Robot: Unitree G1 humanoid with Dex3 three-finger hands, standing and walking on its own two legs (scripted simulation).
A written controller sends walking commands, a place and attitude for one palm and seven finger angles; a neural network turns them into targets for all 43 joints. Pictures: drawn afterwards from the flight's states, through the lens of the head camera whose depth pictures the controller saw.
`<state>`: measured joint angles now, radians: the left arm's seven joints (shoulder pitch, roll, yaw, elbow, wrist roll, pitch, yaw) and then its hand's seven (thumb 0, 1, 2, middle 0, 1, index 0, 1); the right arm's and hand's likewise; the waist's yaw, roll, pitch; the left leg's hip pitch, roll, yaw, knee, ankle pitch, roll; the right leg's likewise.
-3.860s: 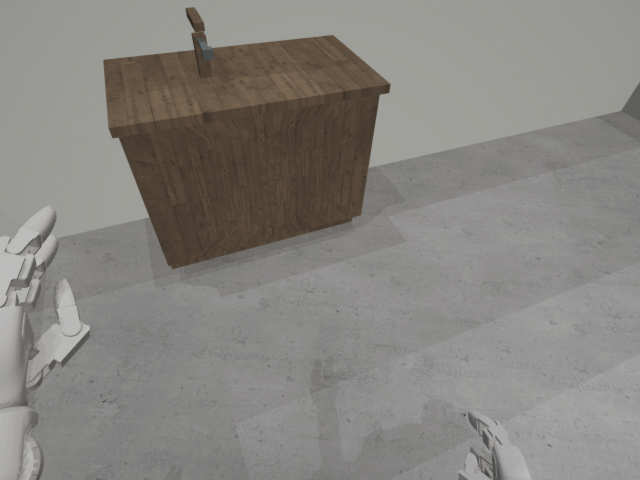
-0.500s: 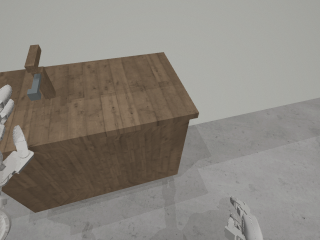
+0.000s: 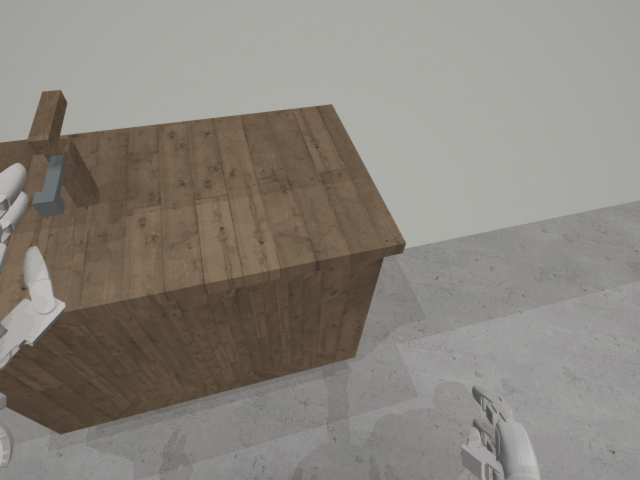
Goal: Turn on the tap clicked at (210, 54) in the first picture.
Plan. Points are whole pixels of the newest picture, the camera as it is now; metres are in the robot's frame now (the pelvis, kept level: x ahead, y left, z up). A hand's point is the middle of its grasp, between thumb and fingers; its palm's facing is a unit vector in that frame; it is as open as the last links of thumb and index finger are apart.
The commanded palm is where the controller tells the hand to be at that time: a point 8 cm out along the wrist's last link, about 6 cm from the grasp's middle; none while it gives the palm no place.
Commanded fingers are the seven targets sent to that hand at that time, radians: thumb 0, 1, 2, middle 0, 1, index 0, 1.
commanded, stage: come to a stop and stand still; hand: left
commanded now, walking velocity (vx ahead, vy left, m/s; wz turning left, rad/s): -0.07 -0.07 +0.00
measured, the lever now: (49, 203) +0.45 +0.42 +0.05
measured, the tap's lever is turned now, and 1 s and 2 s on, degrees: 0 0 0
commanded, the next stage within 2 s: look again from close up in 1.52 s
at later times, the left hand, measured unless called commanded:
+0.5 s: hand (122, 331) +0.22 +0.20 +0.15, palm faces +0.28 -0.88 -0.39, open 7.4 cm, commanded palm +0.15 +0.24 +0.18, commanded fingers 0.00 0.90 0.90 -0.20 -0.30 -0.20 -0.30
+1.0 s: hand (56, 299) +0.24 +0.25 +0.17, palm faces +0.35 -0.87 -0.35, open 7.4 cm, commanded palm +0.18 +0.29 +0.18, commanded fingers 0.00 0.90 0.90 -0.20 -0.30 -0.20 -0.30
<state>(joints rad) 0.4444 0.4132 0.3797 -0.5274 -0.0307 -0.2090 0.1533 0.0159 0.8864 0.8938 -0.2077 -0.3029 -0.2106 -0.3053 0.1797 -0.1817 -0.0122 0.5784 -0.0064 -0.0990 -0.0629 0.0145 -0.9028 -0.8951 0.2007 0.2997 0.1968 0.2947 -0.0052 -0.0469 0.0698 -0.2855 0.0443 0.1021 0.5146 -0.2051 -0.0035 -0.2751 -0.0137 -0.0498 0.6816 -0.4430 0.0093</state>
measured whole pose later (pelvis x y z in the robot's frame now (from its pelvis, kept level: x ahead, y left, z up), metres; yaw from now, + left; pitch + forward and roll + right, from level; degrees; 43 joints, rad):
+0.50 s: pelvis -0.02 -0.03 +0.01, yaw -3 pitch -1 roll -1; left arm 0.44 0.33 0.32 -0.42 -0.04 -0.19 0.09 0.02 0.89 0.89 -0.21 -0.30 -0.21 -0.31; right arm 0.26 -0.25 0.00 0.61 0.00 -0.14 -0.04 0.02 -0.90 -0.89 0.20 0.30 0.20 0.30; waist -0.01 0.00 0.07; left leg -0.25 0.02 -0.02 0.45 -0.18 -0.01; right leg -0.20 0.09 -0.05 0.38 -0.17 -0.08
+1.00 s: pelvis +0.00 +0.02 +0.01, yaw -2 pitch +0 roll -1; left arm 0.42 0.34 0.34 -0.46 -0.06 -0.18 0.11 0.02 0.89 0.89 -0.21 -0.30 -0.21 -0.30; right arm 0.16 -0.19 0.04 0.57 -0.01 -0.10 -0.04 0.01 -0.90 -0.89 0.21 0.30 0.20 0.30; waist 0.03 -0.01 0.06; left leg -0.20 -0.04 0.00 0.39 -0.18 0.05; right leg -0.15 0.03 -0.03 0.32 -0.17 -0.02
